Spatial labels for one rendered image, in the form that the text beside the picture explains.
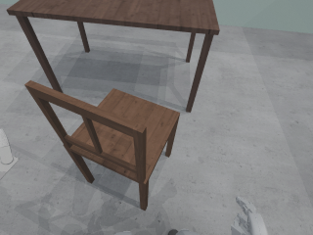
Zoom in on table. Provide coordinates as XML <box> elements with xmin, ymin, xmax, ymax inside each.
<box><xmin>7</xmin><ymin>0</ymin><xmax>220</xmax><ymax>113</ymax></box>

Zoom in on chair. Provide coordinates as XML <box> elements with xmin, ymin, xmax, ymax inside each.
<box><xmin>25</xmin><ymin>80</ymin><xmax>180</xmax><ymax>211</ymax></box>

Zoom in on robot left hand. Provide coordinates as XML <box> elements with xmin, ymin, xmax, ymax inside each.
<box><xmin>0</xmin><ymin>128</ymin><xmax>19</xmax><ymax>180</ymax></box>

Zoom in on robot right hand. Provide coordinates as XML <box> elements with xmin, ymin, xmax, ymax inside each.
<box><xmin>231</xmin><ymin>196</ymin><xmax>269</xmax><ymax>235</ymax></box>

